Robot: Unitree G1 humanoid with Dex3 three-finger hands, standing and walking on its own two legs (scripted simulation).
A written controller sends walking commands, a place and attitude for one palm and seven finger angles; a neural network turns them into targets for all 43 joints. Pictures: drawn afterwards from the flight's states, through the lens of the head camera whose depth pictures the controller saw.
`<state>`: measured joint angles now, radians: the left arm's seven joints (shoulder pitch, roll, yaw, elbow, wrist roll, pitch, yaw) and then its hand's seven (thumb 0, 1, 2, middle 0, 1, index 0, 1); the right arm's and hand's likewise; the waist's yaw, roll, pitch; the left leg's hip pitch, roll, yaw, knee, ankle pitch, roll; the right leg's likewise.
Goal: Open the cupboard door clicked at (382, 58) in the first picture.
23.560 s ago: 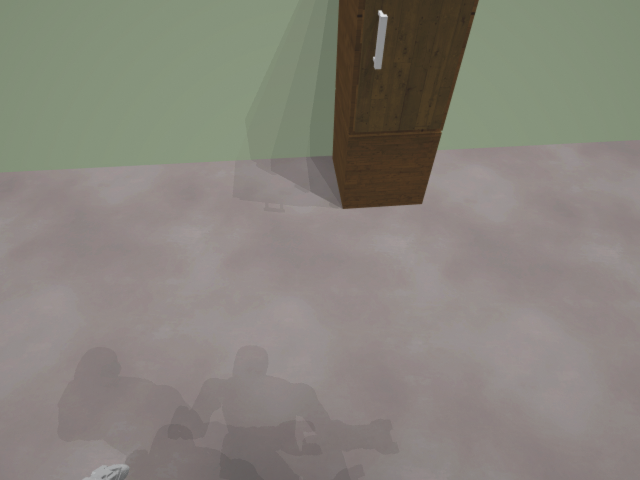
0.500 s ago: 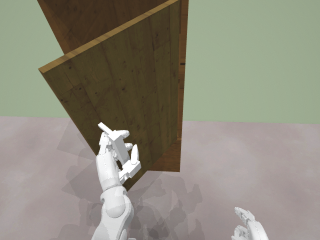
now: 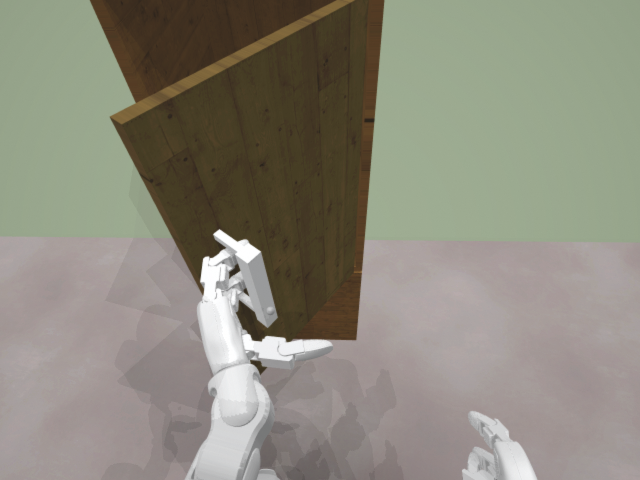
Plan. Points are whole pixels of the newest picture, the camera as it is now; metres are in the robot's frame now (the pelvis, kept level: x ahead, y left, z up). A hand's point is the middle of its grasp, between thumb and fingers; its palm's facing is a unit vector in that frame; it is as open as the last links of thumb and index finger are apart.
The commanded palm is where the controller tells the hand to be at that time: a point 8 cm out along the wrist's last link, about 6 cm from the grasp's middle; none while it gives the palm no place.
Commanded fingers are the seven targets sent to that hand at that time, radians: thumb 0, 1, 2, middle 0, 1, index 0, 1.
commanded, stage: open thumb and fingers to let go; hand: left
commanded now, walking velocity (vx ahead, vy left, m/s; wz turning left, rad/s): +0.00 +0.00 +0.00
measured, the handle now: (247, 280) +0.35 +0.11 +0.06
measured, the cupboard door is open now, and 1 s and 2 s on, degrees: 53 55 55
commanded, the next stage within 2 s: slide the hand sideways off the handle in 0.10 s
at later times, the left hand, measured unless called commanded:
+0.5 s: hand (272, 336) +0.27 +0.07 +0.07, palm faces -0.11 -0.99 +0.03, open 16.5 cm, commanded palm +0.24 +0.12 +0.06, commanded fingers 0.00 -0.50 0.30 -0.15 -0.30 -0.15 -0.30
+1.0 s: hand (241, 374) +0.23 +0.10 +0.07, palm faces -0.05 -1.00 -0.01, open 16.3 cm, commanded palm +0.20 +0.16 +0.06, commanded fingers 0.00 -0.50 0.30 -0.15 -0.30 -0.15 -0.30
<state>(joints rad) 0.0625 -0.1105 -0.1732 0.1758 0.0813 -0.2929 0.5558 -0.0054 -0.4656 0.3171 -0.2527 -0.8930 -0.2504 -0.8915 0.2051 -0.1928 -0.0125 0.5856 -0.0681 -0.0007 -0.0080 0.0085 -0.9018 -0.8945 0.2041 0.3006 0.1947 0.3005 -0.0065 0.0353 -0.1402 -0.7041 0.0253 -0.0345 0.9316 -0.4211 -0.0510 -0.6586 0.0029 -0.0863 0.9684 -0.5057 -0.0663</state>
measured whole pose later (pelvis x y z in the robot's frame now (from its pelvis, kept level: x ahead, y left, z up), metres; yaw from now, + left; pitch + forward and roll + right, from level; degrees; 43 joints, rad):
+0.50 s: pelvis -0.02 +0.04 +0.00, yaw -1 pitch +9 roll +0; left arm 0.05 0.00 -0.24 0.15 -0.04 -0.28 0.14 -0.01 -0.50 0.30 -0.14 -0.31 -0.11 -0.31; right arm 0.25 -0.21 0.03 0.51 -0.01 -0.04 0.00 0.01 -0.90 -0.89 0.21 0.30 0.20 0.30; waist -0.01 0.05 -0.11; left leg -0.71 0.01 -0.01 0.97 -0.42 0.00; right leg -0.66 -0.02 -0.06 0.97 -0.48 -0.02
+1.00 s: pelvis +0.01 +0.02 -0.01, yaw -1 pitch +11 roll +0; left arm 0.43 0.06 -0.21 -0.20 -0.02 -0.30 0.07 -0.01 -0.50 0.30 -0.15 -0.30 -0.15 -0.30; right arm 0.25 -0.21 0.03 0.41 -0.01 -0.05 0.01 0.01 -0.90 -0.89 0.21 0.30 0.20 0.30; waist 0.00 0.04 -0.12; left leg -0.74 0.02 -0.01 1.02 -0.48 -0.02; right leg -0.68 -0.01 -0.06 1.02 -0.54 -0.03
